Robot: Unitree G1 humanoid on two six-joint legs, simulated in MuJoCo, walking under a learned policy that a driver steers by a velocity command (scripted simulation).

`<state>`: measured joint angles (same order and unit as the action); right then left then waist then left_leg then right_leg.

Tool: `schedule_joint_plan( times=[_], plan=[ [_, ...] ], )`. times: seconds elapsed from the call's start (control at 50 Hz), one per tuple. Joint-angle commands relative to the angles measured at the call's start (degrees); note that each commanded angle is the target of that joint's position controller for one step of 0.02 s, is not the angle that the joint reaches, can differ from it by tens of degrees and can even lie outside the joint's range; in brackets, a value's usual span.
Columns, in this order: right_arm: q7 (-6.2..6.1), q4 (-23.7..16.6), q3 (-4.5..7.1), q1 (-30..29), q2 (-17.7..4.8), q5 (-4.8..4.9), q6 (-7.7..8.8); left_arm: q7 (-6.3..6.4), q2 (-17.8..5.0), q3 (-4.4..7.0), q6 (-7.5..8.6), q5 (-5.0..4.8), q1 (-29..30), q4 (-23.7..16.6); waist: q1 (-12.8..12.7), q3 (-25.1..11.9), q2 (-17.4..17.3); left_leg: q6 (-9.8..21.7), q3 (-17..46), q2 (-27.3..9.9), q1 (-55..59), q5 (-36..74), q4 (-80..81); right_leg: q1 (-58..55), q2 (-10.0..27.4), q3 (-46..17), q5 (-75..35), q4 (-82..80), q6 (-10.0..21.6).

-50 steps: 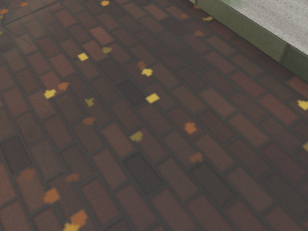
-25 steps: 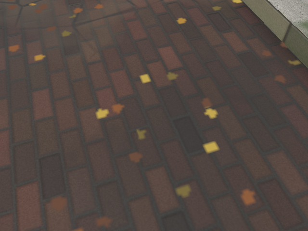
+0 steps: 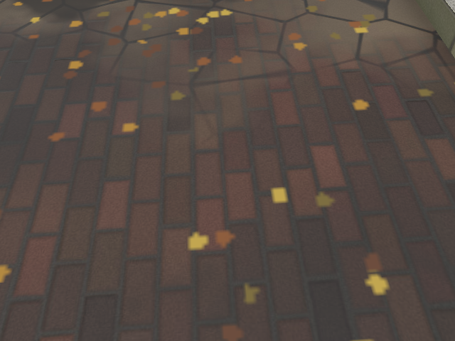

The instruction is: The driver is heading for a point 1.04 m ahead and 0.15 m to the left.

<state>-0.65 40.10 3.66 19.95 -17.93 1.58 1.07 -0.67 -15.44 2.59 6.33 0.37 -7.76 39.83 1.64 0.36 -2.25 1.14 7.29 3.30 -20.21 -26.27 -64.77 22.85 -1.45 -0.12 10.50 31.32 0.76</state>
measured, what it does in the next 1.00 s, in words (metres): walks ahead, turning left: left foot, then right foot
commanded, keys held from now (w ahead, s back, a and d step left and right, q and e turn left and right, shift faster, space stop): w+q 0.60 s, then w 0.04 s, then w+e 0.36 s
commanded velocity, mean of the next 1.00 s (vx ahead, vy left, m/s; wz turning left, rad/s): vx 0.50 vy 0.00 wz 0.37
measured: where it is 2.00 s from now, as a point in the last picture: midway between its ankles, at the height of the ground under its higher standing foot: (175, 206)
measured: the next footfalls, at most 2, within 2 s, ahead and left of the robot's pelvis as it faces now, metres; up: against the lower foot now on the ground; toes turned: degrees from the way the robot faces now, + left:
left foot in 0.42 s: +0.36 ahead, +0.18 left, +0.00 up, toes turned +18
right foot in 0.94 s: +0.71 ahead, +0.08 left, +0.00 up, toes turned +20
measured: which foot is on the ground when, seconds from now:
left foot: up 0.00-0.40, down 0.42-0.96, up 0.98-1.00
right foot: down 0.00-0.44, up 0.46-0.92, down 0.94-1.00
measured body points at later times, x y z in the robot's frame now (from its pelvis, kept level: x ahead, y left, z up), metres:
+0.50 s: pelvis +0.26 +0.07 -0.01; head +0.30 +0.09 +0.44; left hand +0.22 +0.37 -0.13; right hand +0.53 -0.12 -0.08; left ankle +0.32 +0.17 -0.73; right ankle +0.13 -0.12 -0.64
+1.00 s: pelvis +0.56 +0.11 -0.01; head +0.59 +0.12 +0.44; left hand +0.64 +0.42 -0.09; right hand +0.72 -0.14 -0.13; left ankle +0.35 +0.18 -0.67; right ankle +0.68 +0.07 -0.73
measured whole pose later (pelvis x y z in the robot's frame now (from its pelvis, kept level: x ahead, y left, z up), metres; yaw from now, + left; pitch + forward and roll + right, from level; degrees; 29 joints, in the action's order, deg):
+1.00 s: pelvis +0.56 +0.11 -0.01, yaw +19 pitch +2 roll +0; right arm -0.4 43.2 3.3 18.6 -17.8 0.0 2.9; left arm -3.0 -17.1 2.4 5.1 -1.0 -7.8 41.3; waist 1.4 1.3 -0.6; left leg 0.7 3.1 2.0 -10.1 -26.6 -53.9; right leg 27.4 -3.0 0.5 9.1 33.9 4.1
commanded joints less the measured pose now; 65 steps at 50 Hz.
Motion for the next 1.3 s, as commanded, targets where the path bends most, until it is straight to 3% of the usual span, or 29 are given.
schedule_joint_plan(
  times=[0.02, 0.1, 0.24, 0.32, 0.38, 0.4, 0.42, 0.44, 0.46, 0.48, 0.5, 0.52, 0.54, 0.58, 0.64, 0.74, 0.84, 0.88, 0.92, 0.94, 0.96, 0.98, 1.0, 1.02, 1.04, 1.08, 1.14, 1.24, 1.3],
  plan=[
    [0.25, -6.7, 1.92, -4.5, -6.6, -0.55, 0.76, 0.61, -6.3, 1.92, -0.4, 0.31, -5.7, -1.0, -4.2, -0.6, 8.1, -0.7, 0.3, -7.6, -22.6, 6.7, -6.2, -19.5, 17.2, -21.1, 7.1, -17.1, 8.5],
    [0.85, -7.6, 1.26, -5.1, -3.0, -0.1, -0.22, 0.72, -7.0, 2.3, 0.33, 0.03, -5.6, 1.0, -2.9, 0.8, 8.3, -1.5, -1.5, -9.4, -20.9, 10.8, -0.8, -15.5, 16.0, -10.4, -3.2, -21.4, 9.7],
    [2.47, -9.6, 0.2, -14.3, -0.9, -0.31, 0.61, 1.03, -10.3, 3.07, -0.55, -0.26, -6.9, 4.0, -5.6, 2.7, 5.6, -1.6, -5.4, -9.0, -19.9, 27.0, 19.3, -19.5, 15.2, 3.0, -13.5, -22.2, 8.5],
    [3.84, -11.9, 0.11, -19.4, -0.9, -0.02, 0.76, 0.98, -12.2, 3.63, -1.72, -1.3, -9.7, 6.0, -6.8, 4.6, 5.5, 0.7, -8.6, -7.8, -18.7, 24.6, 26.7, -25.0, 17.0, 6.4, -18.4, -20.4, 7.2],
    [4.06, -12.0, 1.61, -15.6, -3.8, -0.58, 0.32, 1.43, -14.7, 4.47, -2.71, -2.17, -9.3, 6.1, -2.9, 0.8, 8.0, 4.3, -13.0, -2.9, -9.6, 16.1, 28.5, -28.3, 17.3, 9.8, -45.1, -9.7, 5.4],
    [3.82, -10.5, 2.85, -9.1, -5.8, -0.59, 0.07, 1.65, -15.2, 4.6, -3.13, -2.39, -8.7, 6.0, 1.2, -2.9, 7.7, 6.1, -14.1, -0.5, -0.9, 16.1, 30.6, -27.0, 16.3, 11.2, -51.2, -0.4, 4.5],
    [2.96, -7.9, 4.73, 0.8, -9.0, -0.35, -0.33, 1.89, -13.9, 4.06, -3.13, -2.22, -8.6, 5.7, 6.4, -7.9, 5.8, 8.4, -12.6, 0.8, 14.6, 19.7, 33.6, -19.3, 14.3, 12.4, -46.8, 12.7, 2.6],
    [1.64, -6.6, 5.99, 6.1, -14.3, 0.07, -0.85, 1.65, -8.1, 2.19, -2.65, 0.33, -11.1, 3.9, 5.6, -12.6, -6.0, 13.7, 7.3, -11.3, 33.4, 19.1, 34.1, 1.0, 9.2, 12.4, -9.6, 32.6, -0.3],
    [2.0, -8.8, 5.57, 3.7, -16.5, -0.01, 0.18, 0.89, -5.5, 0.64, -0.74, 0.37, -12.1, 0.9, 2.0, -21.8, -13.5, 24.1, 39.7, -22.6, 43.8, 7.7, 44.3, 17.3, -1.4, 0.7, 23.9, 48.1, -2.1],
    [2.49, -8.8, 4.13, 3.6, -11.3, -0.34, 1.01, 0.07, -11.0, 2.01, 0.77, -1.64, -5.6, 0.0, 5.6, -19.3, -5.7, 20.9, 36.2, -21.6, 41.9, 4.4, 47.7, 23.4, 2.3, -6.2, 19.9, 49.9, -1.2],
    [2.48, -8.2, 3.47, 1.9, -9.5, -0.62, 1.63, -0.25, -10.8, 1.75, 1.63, -2.68, -2.6, -1.3, 4.5, -11.4, -4.0, 18.7, 28.1, -19.5, 34.2, 7.3, 48.1, 24.5, 4.3, -5.0, 15.0, 46.4, -0.2],
    [2.42, -8.2, 3.07, -1.8, -8.4, -0.62, 1.93, 0.21, -9.7, 1.53, 1.92, -1.58, -2.5, -0.8, 1.5, -6.8, 1.4, 16.8, 22.1, -16.8, 25.3, 13.5, 48.3, 21.6, 6.6, -4.9, 11.1, 40.9, -0.3],
    [2.26, -8.7, 2.53, -4.8, -6.8, -1.0, 2.12, 0.54, -10.3, 1.94, 1.59, -0.32, -3.1, -0.3, -0.6, -4.8, 1.0, 15.8, 17.9, -15.0, 19.1, 20.2, 48.9, 17.8, 8.0, -5.0, 8.8, 36.4, -0.8],
    [1.77, -9.2, 2.24, -7.0, -6.4, -1.52, 2.3, 0.46, -9.8, 2.07, 0.31, 0.25, -4.9, 0.1, -2.8, -3.6, -0.7, 16.2, 15.1, -13.4, 12.3, 26.9, 51.0, 13.3, 8.4, -4.7, 6.7, 32.8, -2.3],
    [0.67, -7.5, 2.28, -5.7, -7.1, -1.27, 2.57, 0.53, -7.1, 1.2, -0.78, 0.67, -2.7, -0.1, -2.6, -2.0, -0.2, 15.9, 8.9, -11.7, 7.3, 32.3, 52.0, 12.6, 7.7, -2.8, 0.7, 24.1, -4.9],
    [0.4, -3.7, 1.94, -1.4, -7.5, -1.16, 2.9, -0.76, -4.6, -0.36, -0.43, -0.66, 6.0, -1.1, 2.3, 0.2, -2.1, 11.7, 2.4, -10.3, 6.8, 24.5, 53.1, 7.3, 5.9, -1.0, -19.4, 5.4, -4.1],
    [0.67, 0.1, 2.31, 1.5, -8.5, -1.1, 2.77, -2.09, -6.6, 0.1, -0.27, -1.41, 9.9, -3.4, 3.4, 3.5, -1.9, 10.7, 3.4, -16.5, 19.5, 26.9, 50.7, 14.3, 5.6, -2.0, -12.1, 0.3, 0.6],
    [0.34, 0.7, 2.56, 0.7, -8.9, -1.06, 2.28, -2.59, -7.1, 0.4, -0.34, -1.39, 7.6, -3.4, 1.8, 2.7, -2.4, 9.2, 1.8, -17.3, 23.0, 35.5, 47.7, 12.4, 4.4, -1.2, -6.8, -0.4, 2.6],
    [-0.13, 0.2, 2.41, -1.5, -8.9, -1.37, 1.56, -2.37, -9.7, 2.1, -0.5, -1.0, -2.6, -0.7, -3.7, -4.3, -1.7, 6.6, -3.1, -13.8, 22.3, 55.2, 34.9, -2.6, -0.2, 2.6, -6.3, -1.9, 5.2],
    [-0.73, -0.8, 1.68, -1.1, -7.6, -2.1, 1.37, -2.06, -12.7, 3.29, -0.69, -0.89, -10.7, 0.8, -6.9, -10.6, 1.5, 4.3, -6.1, -11.2, 14.9, 50.9, 21.5, -16.7, 3.5, -3.7, -9.9, -0.7, 7.8],
    [-0.36, -2.8, 0.24, 5.5, -3.4, -2.54, 2.45, -1.93, -18.6, 4.79, -0.95, -0.76, -15.6, 0.9, -4.8, -18.0, 14.5, -1.1, -8.8, -1.9, -7.6, 25.0, -1.2, -37.7, 16.7, -30.8, -2.0, -3.8, 18.1],
    [0.11, -2.4, -0.17, 3.7, -3.6, -2.31, 3.71, -2.24, -14.4, 3.83, -1.11, -1.91, -17.6, 1.6, -6.5, -20.3, 16.4, -1.7, -1.9, 1.6, -18.9, -4.3, -8.5, -43.8, 19.7, -46.9, 8.6, -13.5, 20.1],
    [0.88, -3.7, 0.55, -1.6, -7.0, -0.42, 4.78, -1.92, -11.6, 2.92, -1.27, -1.85, -14.8, 0.9, -7.3, -13.1, 11.7, -0.7, 0.6, -2.1, -24.2, -1.5, -11.2, -39.2, 19.0, -41.1, 13.6, -14.6, 17.2],
    [1.05, -4.7, 0.36, -6.0, -6.9, -0.18, 5.47, -1.61, -10.7, 2.68, -1.55, -1.28, -11.7, -0.2, -6.8, -7.7, 6.5, 0.0, -0.5, -4.4, -24.0, 2.7, -8.6, -31.6, 16.8, -34.7, 11.1, -15.2, 15.5],
    [0.91, -5.3, 0.43, -8.3, -6.7, -1.32, 5.87, -1.44, -9.9, 2.36, -1.83, -0.92, -9.3, -0.7, -5.4, -3.3, 3.3, 0.0, -1.4, -6.0, -23.1, 5.3, -3.8, -24.3, 14.9, -30.0, 5.3, -16.1, 14.9],
    [0.61, -5.4, 0.8, -7.2, -6.1, -2.62, 5.46, -0.98, -8.4, 1.78, -1.9, -0.41, -7.0, -1.8, -2.3, -2.1, 5.6, -0.9, -1.5, -7.7, -17.2, 8.9, 2.6, -17.4, 11.4, -24.9, -4.4, -17.9, 14.3],
    [0.26, -5.1, 0.44, -6.9, -4.4, -2.79, 4.45, -0.07, -9.6, 2.23, -1.87, -0.88, -7.6, -1.6, -1.5, -1.7, 6.2, -3.5, -3.2, -7.3, -16.2, 11.7, 9.0, -13.0, 9.9, -20.3, -12.8, -18.9, 15.2],
    [0.48, -7.1, -0.6, -17.4, -1.8, -2.36, 4.86, 1.43, -10.9, 2.87, -2.81, -1.72, -11.4, 0.4, -4.9, -0.3, 6.7, -5.5, -3.8, -4.2, -11.4, 28.5, 28.2, -8.9, 5.9, -16.2, -11.6, -17.9, 11.7],
    [1.24, -8.0, -0.45, -22.1, -2.4, -1.52, 5.6, 1.83, -10.8, 3.0, -3.57, -2.11, -14.5, 1.6, -6.5, 0.0, 6.9, -5.1, -3.2, -2.4, -8.7, 31.0, 34.1, -10.9, 6.8, -19.3, -8.9, -15.7, 11.0]
  ],
)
